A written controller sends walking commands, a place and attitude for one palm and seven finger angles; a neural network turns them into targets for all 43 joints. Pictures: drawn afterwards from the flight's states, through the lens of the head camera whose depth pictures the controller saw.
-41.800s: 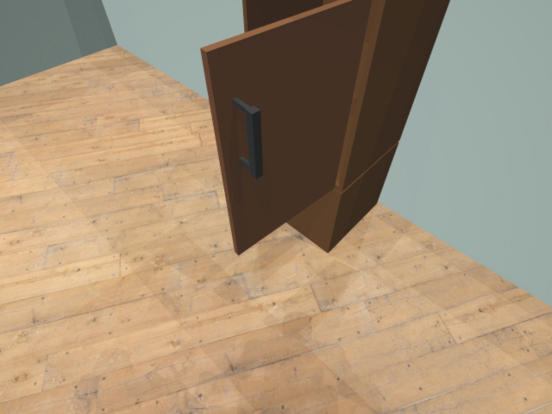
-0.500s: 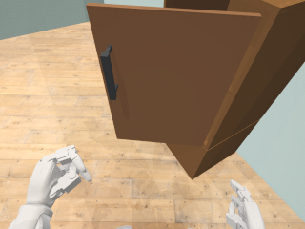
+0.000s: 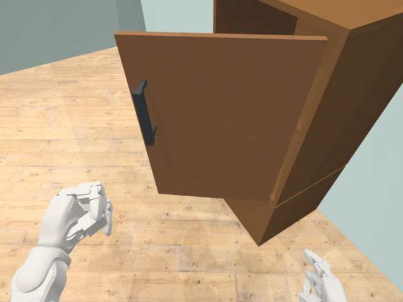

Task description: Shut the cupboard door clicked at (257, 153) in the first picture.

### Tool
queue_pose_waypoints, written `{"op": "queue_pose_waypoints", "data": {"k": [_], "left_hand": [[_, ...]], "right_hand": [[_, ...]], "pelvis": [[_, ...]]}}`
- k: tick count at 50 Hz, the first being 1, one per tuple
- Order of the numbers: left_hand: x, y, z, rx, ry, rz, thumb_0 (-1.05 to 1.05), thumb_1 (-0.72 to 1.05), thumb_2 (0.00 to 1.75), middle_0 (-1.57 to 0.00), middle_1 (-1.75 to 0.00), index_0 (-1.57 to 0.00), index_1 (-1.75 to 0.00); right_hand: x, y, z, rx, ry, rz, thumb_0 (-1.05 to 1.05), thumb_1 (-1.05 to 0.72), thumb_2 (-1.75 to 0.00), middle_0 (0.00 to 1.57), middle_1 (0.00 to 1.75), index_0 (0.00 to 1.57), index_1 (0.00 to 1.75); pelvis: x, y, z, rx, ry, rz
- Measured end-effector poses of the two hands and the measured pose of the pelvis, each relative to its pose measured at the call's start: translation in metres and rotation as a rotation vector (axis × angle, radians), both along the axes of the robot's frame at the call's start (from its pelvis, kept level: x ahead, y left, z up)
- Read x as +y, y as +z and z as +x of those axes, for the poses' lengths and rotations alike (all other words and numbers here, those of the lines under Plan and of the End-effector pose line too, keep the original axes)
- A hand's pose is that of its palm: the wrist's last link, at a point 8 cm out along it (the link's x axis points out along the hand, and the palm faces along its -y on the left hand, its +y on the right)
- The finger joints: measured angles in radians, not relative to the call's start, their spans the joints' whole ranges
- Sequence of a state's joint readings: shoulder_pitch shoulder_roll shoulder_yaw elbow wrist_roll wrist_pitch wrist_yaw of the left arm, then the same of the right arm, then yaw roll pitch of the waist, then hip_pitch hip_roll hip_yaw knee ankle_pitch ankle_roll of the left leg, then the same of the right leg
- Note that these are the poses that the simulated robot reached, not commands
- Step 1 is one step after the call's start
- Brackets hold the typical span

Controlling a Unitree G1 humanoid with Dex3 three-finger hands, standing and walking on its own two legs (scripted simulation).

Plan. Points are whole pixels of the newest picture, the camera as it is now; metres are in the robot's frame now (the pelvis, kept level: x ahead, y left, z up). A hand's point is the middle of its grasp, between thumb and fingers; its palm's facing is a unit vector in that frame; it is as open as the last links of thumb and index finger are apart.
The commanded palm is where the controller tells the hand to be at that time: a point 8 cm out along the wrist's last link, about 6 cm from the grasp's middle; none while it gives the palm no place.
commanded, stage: raise the hand and make a fist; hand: left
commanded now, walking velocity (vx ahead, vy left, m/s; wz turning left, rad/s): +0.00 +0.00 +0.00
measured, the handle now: (146, 114) +0.50 +0.18 +0.10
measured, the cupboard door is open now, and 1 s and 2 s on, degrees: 54 54 54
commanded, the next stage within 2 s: bring the fist close to the handle in 0.26 s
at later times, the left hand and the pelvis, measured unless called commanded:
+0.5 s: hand (108, 218) +0.23 +0.18 +0.10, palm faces +0.00 -1.00 -0.03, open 3.1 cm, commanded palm +0.22 +0.23 +0.10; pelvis -0.01 +0.00 +0.00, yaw +0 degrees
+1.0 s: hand (138, 168) +0.34 +0.16 +0.10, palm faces -0.03 -1.00 -0.01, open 3.1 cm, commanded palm +0.32 +0.21 +0.10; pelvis -0.01 +0.00 +0.00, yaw -1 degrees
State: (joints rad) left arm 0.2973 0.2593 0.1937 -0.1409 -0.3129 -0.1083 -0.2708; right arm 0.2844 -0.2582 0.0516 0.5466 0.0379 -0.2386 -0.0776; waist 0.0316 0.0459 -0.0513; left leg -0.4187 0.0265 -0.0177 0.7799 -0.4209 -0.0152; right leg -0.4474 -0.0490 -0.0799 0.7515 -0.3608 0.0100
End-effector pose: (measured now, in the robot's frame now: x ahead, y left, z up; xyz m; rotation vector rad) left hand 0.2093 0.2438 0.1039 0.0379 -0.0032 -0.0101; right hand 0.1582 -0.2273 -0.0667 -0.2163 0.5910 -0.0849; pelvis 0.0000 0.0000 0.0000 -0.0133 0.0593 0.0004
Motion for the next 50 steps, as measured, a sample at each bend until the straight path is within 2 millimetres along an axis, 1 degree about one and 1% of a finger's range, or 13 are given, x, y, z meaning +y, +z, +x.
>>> {"op": "queue_pose_waypoints", "data": {"k": [5,9,20,23,27,33,37,43,50], "left_hand": [[-0.003,-0.004,-0.003,0.012,0.005,-0.006,0.01,0.9,0.9,-1.29,-1.5,-1.3,-1.5],[-0.004,-0.003,-0.006,-0.005,0.014,-0.001,0.01,0.9,0.9,-1.29,-1.5,-1.3,-1.5],[-0.003,-0.001,-0.01,-0.009,0.011,0.004,0.01,0.9,0.9,-1.3,-1.5,-1.3,-1.5],[-0.006,0.0,-0.007,-0.021,0.011,0.001,0.01,0.9,0.9,-1.3,-1.5,-1.3,-1.5],[-0.012,0.0,0.008,-0.035,-0.002,-0.005,0.01,0.9,0.9,-1.3,-1.5,-1.3,-1.5],[-0.023,0.0,0.043,-0.023,-0.031,-0.005,0.01,0.9,0.9,-1.3,-1.5,-1.3,-1.5],[-0.024,0.002,0.065,-0.017,-0.025,-0.013,0.01,0.9,0.9,-1.3,-1.5,-1.3,-1.5],[-0.022,0.002,0.084,-0.016,-0.006,-0.017,0.01,0.9,0.9,-1.29,-1.5,-1.3,-1.5],[-0.032,-0.002,0.107,-0.006,-0.019,-0.024,0.01,0.9,0.9,-1.3,-1.5,-1.3,-1.5]], "right_hand": [[-0.007,0.003,-0.002,-0.007,-0.01,-0.013,0.02,-0.9,-0.9,0.2,0.3,0.2,0.3],[-0.008,0.004,-0.002,-0.012,-0.006,-0.018,0.02,-0.9,-0.9,0.2,0.3,0.2,0.3],[0.002,0.004,0.001,-0.032,0.012,0.005,0.02,-0.9,-0.9,0.2,0.3,0.2,0.3],[0.004,0.003,0.0,-0.032,0.021,0.006,0.02,-0.9,-0.9,0.2,0.3,0.2,0.3],[0.006,-0.001,-0.002,-0.015,0.026,0.006,0.02,-0.9,-0.9,0.2,0.3,0.2,0.3],[0.004,-0.006,-0.012,0.02,0.002,0.009,0.02,-0.9,-0.9,0.2,0.3,0.21,0.3],[-0.001,-0.008,-0.02,0.051,-0.023,0.01,0.02,-0.9,-0.9,0.2,0.3,0.21,0.3],[-0.011,-0.011,-0.03,0.098,-0.052,0.001,0.02,-0.9,-0.9,0.2,0.3,0.2,0.3],[-0.019,-0.016,-0.036,0.152,-0.071,-0.019,0.02,-0.9,-0.9,0.2,0.3,0.2,0.3]], "pelvis": [[-0.002,0.001,-0.001,-0.004,-0.004,0.004],[-0.002,0.001,-0.002,-0.007,-0.003,0.005],[-0.001,0.001,-0.007,-0.015,-0.001,0.004],[-0.001,0.001,-0.009,-0.019,0.004,0.004],[0.0,0.001,-0.012,-0.02,0.008,0.005],[0.0,0.002,-0.014,-0.013,0.0,0.01],[-0.001,0.004,-0.012,-0.007,-0.012,0.015],[-0.001,0.005,-0.009,0.0,-0.02,0.017],[-0.001,0.005,-0.009,0.011,-0.019,0.018]]}}
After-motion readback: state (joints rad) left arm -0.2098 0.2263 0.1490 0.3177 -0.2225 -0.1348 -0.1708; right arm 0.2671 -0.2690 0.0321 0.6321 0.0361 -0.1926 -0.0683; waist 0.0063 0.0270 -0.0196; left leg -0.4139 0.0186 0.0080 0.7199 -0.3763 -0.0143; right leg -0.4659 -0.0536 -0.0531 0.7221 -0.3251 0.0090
